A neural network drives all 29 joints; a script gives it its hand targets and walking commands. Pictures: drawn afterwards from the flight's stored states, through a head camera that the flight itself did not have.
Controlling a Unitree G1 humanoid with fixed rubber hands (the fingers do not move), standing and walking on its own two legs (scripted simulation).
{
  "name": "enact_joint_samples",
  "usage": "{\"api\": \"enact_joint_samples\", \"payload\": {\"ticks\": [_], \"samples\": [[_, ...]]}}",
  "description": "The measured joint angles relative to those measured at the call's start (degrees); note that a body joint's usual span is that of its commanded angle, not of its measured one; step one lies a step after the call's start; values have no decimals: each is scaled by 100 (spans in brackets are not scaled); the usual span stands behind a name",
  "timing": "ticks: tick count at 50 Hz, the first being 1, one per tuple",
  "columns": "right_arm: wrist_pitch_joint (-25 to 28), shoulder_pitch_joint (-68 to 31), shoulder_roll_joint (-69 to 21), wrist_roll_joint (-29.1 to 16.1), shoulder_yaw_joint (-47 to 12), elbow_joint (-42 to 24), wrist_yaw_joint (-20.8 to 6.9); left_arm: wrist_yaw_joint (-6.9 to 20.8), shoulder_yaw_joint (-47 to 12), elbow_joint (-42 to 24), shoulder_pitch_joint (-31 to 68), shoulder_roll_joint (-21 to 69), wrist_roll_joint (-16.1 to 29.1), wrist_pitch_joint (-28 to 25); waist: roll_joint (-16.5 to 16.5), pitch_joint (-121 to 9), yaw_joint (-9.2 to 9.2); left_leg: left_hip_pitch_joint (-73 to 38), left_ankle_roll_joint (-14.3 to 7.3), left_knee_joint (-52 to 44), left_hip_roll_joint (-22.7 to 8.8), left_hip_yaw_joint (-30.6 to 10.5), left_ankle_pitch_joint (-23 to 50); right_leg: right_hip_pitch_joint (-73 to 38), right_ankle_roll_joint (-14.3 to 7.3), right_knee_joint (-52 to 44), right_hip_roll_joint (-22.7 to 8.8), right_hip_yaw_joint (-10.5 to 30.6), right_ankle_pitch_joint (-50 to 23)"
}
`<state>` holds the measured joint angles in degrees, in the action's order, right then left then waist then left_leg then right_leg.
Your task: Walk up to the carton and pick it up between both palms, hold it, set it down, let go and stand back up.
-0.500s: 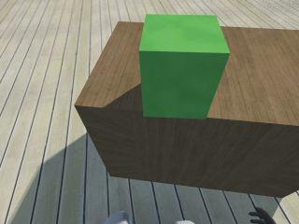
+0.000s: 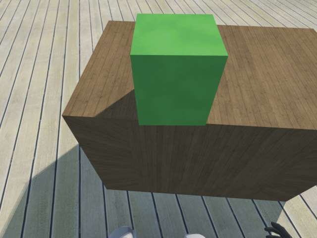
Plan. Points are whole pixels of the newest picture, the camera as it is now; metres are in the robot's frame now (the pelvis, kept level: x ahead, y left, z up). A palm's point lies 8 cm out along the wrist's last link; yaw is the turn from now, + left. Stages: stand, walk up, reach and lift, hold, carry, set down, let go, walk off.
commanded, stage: walk up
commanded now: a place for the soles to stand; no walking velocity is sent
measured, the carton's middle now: (173, 73) +0.55 -0.01 +0.11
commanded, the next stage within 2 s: none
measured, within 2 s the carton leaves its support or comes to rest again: neither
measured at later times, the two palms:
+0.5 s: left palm out of the picture +0.07 +0.27 -0.10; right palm out of the picture +0.10 -0.34 -0.09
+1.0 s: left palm out of the picture +0.09 +0.25 -0.09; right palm out of the picture +0.08 -0.36 -0.09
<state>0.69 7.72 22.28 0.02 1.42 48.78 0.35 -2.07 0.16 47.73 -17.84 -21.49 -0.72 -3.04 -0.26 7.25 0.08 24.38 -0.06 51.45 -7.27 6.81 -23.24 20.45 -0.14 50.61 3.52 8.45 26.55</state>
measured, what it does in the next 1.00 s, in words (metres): stands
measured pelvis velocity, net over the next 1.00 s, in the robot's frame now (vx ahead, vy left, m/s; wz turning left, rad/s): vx -0.01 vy -0.04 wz -0.08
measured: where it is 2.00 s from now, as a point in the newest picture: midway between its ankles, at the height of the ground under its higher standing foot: outside the picture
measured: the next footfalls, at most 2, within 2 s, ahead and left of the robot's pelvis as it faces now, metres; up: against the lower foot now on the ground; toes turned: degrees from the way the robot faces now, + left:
none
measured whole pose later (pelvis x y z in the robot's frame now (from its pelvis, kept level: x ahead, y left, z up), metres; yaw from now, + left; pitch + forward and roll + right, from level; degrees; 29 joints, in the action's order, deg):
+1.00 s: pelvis -0.01 -0.04 +0.01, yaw -4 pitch -4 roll +1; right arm 1.1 6.8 22.3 0.0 1.4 53.1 0.3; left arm -1.5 0.2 47.8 -15.0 -21.4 -0.5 -3.0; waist -0.8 6.5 0.1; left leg 21.3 0.6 47.2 -4.6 5.8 -21.4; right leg 20.9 0.6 50.0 4.2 10.2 24.8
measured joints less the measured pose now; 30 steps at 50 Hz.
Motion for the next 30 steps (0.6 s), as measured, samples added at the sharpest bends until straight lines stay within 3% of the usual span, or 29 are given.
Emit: {"api": "enact_joint_samples", "payload": {"ticks": [4,8,11,17,23,26,29,30], "samples": [[-125,-106,1,0,0,-6,0,8,0,1,1,13,-19,0,59,24,-1,9,0,410,129,-101,-694,0,41,177,59,29,127],[-110,-154,3,0,-1,-2,0,8,0,0,27,13,-19,0,90,15,-4,-14,-10,250,314,-106,-698,71,41,176,61,63,93],[0,-131,1,0,0,131,0,8,0,0,82,13,4,9,52,20,-3,-59,-71,-49,362,-99,59,96,41,184,46,75,39],[81,-58,1,0,0,280,0,3,0,1,123,13,11,11,35,-6,-3,-201,-94,-255,243,-100,22,130,41,294,46,76,133],[55,-80,1,0,0,218,0,24,0,6,122,12,7,11,-10,0,-3,-191,53,-81,90,-92,-52,-24,67,-20,58,71,-102],[-23,-119,1,0,0,172,0,27,0,6,122,12,2,9,3,-11,-2,-192,53,119,182,-101,-670,-20,68,7,78,105,-39],[-23,-140,2,0,-1,152,0,27,0,5,130,13,2,2,33,-12,-4,-200,43,-6,301,-105,-703,21,69,6,80,114,-50],[-11,-139,3,0,-1,164,0,27,0,5,130,13,2,2,33,-11,-4,-207,22,-139,320,-107,-391,41,69,7,79,119,-56]]}}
